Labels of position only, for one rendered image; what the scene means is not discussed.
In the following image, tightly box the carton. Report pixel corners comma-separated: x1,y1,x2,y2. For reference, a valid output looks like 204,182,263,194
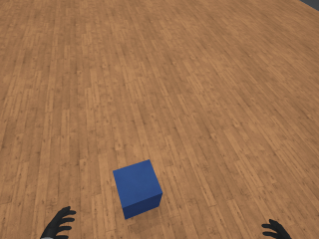
113,159,162,220

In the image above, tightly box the robot right hand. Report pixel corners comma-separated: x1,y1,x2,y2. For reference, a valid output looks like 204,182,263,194
261,219,292,239

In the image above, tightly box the robot left hand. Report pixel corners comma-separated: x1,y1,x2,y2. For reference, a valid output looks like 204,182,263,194
40,206,77,239

